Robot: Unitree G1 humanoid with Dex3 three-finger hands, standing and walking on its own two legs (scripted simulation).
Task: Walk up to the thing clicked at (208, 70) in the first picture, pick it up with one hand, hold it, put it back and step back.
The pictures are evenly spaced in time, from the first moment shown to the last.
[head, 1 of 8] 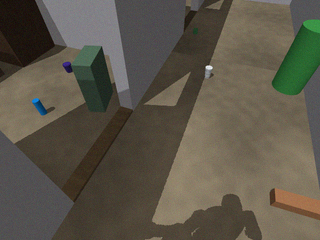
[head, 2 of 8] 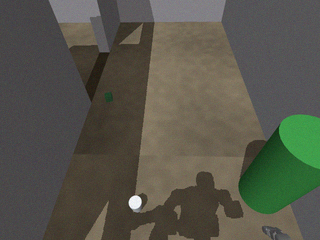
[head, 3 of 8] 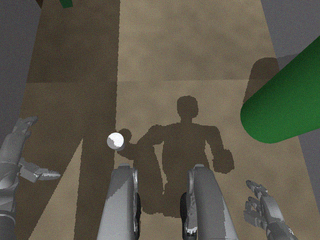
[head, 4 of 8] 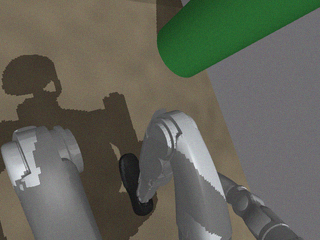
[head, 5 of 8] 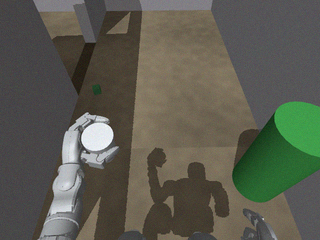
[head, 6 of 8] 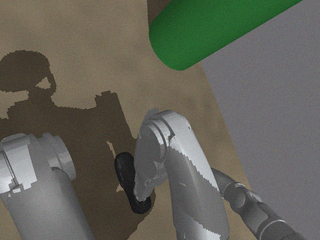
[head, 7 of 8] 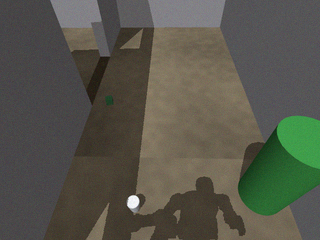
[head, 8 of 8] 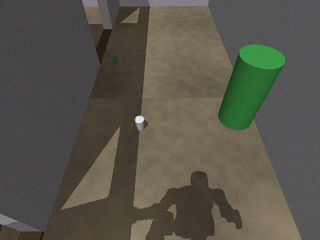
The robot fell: no
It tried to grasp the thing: yes
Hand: left
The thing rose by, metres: 0.71
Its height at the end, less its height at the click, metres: +0.00
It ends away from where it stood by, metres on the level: 0.02
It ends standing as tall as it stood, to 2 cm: yes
